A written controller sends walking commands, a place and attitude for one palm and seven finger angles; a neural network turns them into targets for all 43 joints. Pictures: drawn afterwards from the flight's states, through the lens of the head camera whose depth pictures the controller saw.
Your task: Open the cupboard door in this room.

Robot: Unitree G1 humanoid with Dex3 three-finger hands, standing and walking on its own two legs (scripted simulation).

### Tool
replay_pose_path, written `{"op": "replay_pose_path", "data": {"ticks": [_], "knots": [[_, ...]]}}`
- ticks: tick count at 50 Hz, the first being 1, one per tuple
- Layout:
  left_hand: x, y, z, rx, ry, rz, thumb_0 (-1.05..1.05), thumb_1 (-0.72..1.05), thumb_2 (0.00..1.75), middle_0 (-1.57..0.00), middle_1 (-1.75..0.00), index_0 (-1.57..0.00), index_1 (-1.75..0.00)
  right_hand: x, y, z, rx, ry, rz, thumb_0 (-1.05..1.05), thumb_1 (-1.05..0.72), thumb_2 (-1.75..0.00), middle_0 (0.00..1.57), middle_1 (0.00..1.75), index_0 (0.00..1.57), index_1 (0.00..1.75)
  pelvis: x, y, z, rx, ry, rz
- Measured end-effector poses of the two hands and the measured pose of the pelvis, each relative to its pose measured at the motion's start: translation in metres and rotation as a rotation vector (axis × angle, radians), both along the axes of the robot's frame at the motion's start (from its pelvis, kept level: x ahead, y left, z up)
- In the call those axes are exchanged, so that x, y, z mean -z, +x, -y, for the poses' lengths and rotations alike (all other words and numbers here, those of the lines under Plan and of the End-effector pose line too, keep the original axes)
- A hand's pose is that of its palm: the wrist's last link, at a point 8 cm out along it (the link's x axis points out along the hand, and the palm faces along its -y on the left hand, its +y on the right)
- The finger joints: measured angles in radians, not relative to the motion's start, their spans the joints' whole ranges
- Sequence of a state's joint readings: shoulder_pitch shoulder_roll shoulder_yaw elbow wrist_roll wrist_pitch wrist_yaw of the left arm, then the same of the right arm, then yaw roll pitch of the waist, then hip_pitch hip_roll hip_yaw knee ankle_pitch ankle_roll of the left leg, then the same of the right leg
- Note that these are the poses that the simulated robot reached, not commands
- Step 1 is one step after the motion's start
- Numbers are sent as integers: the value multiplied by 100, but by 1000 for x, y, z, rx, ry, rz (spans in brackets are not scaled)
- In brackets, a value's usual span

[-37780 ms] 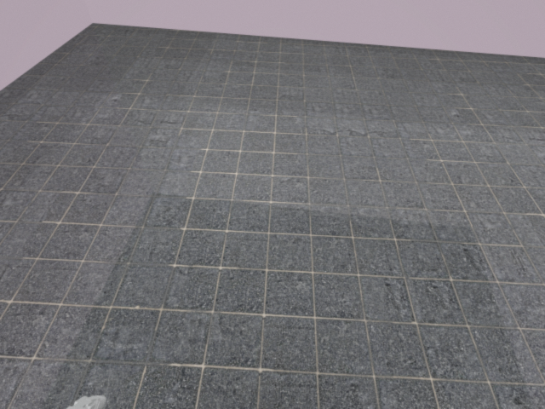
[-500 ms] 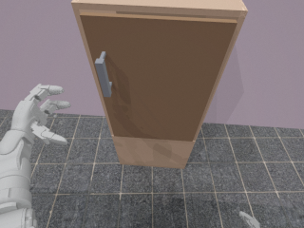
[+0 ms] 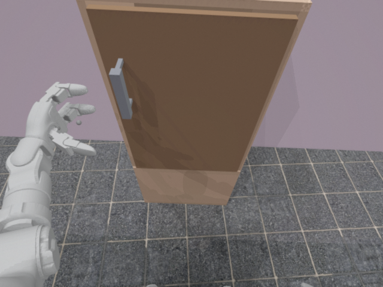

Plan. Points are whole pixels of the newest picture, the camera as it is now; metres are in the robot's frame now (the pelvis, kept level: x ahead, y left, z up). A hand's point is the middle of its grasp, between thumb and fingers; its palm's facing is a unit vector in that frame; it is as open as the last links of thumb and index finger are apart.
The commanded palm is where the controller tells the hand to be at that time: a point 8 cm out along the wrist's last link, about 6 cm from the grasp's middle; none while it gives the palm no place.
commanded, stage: move the hooked fingers beside the handle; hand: left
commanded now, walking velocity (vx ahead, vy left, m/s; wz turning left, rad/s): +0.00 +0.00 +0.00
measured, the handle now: (123, 90) +0.54 +0.16 +0.09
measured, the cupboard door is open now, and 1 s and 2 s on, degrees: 0 0 0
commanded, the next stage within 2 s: slide the fingers in behind the handle in 1.38 s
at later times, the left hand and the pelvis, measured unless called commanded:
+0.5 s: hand (94, 98) +0.50 +0.22 +0.10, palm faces -0.05 -1.00 +0.00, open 14.0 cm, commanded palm +0.48 +0.27 +0.09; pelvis +0.00 +0.00 -0.01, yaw -1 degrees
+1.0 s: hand (90, 103) +0.48 +0.22 +0.10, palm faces -0.04 -1.00 +0.01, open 14.0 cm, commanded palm +0.46 +0.27 +0.09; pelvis +0.02 +0.00 -0.01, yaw -1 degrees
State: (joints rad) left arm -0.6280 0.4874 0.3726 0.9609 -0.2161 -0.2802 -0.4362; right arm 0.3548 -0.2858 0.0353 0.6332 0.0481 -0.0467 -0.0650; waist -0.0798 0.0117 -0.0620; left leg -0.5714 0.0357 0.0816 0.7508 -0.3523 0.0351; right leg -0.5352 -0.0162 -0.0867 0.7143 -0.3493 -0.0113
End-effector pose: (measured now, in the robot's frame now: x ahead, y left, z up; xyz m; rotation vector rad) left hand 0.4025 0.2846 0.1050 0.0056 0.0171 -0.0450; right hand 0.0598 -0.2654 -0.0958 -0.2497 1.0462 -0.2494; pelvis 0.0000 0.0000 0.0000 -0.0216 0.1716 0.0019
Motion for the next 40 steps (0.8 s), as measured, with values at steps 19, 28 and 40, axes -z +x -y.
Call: {"op": "replay_pose_path", "data": {"ticks": [19,28,40], "knots": [[3,54,6,-3,-6,-25,-1,-50,30,-30,-120,-30,-120,8,-55,8,71,-34,-176,0,-90,-90,21,30,20,30,10,-6,1,3,-11,-75],[7,83,16,4,-9,-31,-1,-50,30,-30,-119,-30,-120,8,-85,6,120,-36,-277,0,-90,-90,21,30,20,30,14,-1,-1,15,-15,-120],[12,77,8,-12,-3,-15,-1,-50,30,-30,-119,-31,-120,8,-76,-6,148,13,-291,0,-90,-90,21,30,20,30,10,13,-2,34,-14,-117]]}}
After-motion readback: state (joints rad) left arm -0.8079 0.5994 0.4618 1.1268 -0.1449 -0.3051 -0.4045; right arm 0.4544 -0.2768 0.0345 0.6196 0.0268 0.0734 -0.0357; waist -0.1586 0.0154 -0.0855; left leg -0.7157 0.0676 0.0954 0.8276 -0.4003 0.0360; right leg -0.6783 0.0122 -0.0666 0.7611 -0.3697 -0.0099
